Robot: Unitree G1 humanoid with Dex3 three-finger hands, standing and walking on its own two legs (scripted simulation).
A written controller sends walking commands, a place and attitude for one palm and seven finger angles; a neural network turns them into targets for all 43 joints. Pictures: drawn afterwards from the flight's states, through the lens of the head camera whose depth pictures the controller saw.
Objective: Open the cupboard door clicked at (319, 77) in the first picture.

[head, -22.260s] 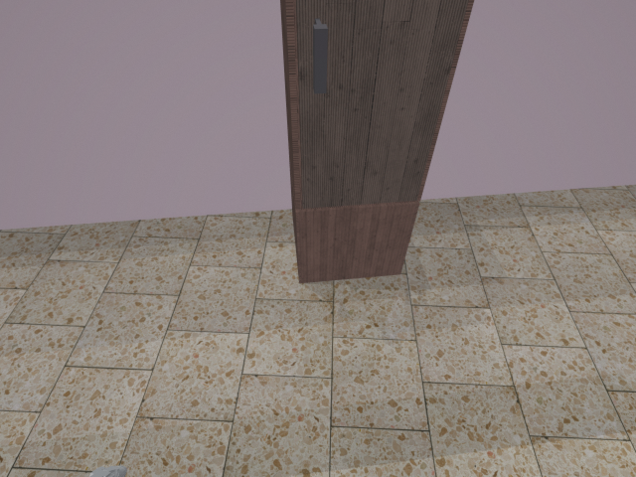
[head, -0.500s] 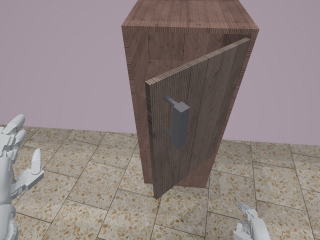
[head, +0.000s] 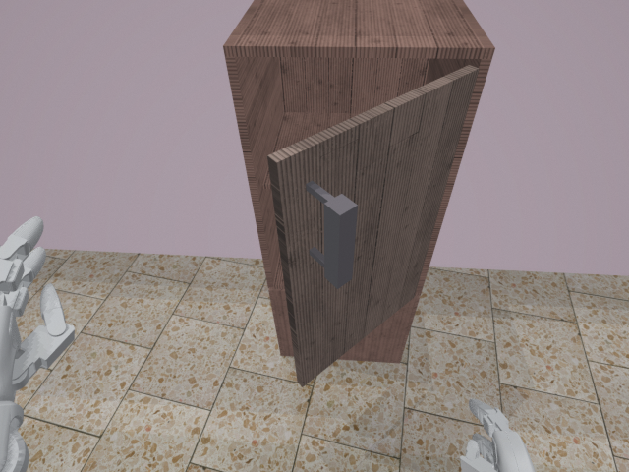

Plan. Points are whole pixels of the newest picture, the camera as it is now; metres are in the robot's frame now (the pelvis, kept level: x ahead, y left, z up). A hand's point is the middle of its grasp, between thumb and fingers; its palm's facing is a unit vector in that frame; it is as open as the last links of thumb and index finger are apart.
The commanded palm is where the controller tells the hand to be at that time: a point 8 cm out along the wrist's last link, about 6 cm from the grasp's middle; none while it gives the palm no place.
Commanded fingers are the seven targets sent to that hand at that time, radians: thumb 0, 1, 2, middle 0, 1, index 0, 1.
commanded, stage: step back with the hand held close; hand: left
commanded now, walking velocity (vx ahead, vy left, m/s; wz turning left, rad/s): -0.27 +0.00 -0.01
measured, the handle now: (327, 234) +0.38 +0.03 +0.13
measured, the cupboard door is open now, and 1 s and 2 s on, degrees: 44 44 44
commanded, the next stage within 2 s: stop stepping back and stand still in 1.04 s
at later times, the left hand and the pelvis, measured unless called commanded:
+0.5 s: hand (10, 404) +0.13 +0.28 +0.15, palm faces +0.37 -0.78 -0.50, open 7.4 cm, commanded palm +0.07 +0.32 +0.17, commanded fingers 0.00 0.90 0.90 -0.20 -0.30 -0.20 -0.30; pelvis -0.07 +0.02 -0.01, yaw -1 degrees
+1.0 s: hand out of the picture +0.03 +0.31 +0.17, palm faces +0.48 -0.77 -0.41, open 7.4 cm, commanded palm -0.03 +0.34 +0.17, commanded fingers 0.00 0.90 0.90 -0.20 -0.30 -0.20 -0.30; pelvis -0.17 +0.04 -0.02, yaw +0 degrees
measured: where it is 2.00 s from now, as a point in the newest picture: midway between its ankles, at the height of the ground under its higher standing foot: outside the picture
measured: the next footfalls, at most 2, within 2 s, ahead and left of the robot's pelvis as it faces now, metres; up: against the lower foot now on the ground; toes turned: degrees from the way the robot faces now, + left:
right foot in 1.08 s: -0.26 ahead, -0.02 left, +0.00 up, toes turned -6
left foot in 1.22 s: -0.08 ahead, +0.11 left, +0.00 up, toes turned -4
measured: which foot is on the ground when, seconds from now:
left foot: down 0.00-1.00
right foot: down 0.00-0.80, up 0.82-1.00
